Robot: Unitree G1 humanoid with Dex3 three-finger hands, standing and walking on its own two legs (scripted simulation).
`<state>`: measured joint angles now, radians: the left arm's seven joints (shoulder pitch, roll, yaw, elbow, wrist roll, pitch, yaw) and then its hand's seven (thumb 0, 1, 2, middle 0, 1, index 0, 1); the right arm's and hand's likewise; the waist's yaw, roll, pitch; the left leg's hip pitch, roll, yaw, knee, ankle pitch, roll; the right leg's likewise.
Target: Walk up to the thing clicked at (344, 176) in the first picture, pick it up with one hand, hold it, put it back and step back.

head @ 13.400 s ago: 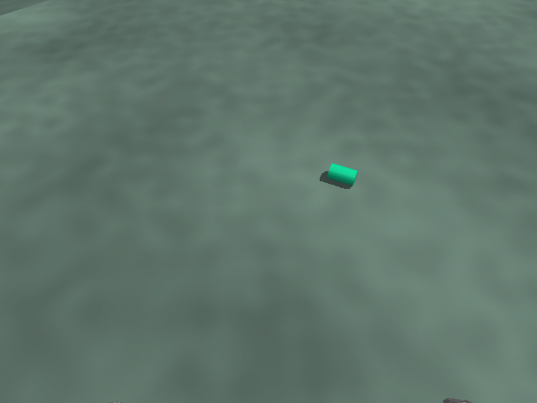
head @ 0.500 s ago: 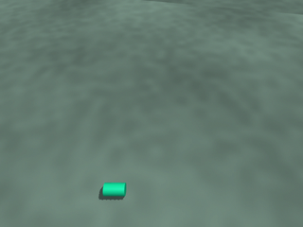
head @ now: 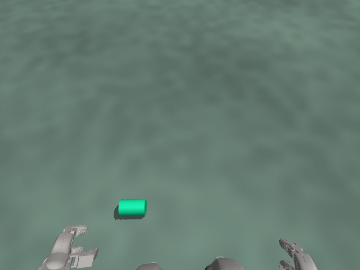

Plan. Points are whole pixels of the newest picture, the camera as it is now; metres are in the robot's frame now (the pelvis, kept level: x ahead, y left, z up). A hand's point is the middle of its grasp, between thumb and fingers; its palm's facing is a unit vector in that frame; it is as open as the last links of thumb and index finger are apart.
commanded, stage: rise first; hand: left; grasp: from above
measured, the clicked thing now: (133, 207) +0.44 +0.27 -0.72
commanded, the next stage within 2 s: none
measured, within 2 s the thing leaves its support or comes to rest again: neither
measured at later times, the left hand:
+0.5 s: hand (88, 267) +0.14 +0.26 -0.20, palm faces -0.18 -0.87 -0.47, open 14.1 cm
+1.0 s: hand (98, 247) +0.20 +0.29 -0.35, palm faces -0.42 -0.57 -0.71, open 14.2 cm
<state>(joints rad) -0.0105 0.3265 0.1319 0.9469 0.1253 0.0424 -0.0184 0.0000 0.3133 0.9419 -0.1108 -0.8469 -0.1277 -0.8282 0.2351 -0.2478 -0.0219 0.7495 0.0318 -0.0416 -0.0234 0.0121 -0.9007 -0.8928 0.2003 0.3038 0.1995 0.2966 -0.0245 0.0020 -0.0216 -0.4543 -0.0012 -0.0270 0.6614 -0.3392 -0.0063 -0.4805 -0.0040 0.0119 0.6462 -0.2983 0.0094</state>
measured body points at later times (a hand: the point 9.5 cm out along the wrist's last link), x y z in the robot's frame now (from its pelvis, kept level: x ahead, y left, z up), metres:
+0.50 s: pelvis +0.01 +0.01 -0.07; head +0.11 +0.03 +0.37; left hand +0.15 +0.31 -0.17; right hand +0.18 -0.23 -0.16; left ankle -0.01 +0.12 -0.72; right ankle +0.01 -0.13 -0.72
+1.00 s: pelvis -0.05 +0.00 -0.21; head +0.12 +0.02 +0.20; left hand +0.22 +0.32 -0.31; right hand +0.16 -0.26 -0.31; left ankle -0.01 +0.12 -0.72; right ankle +0.01 -0.13 -0.72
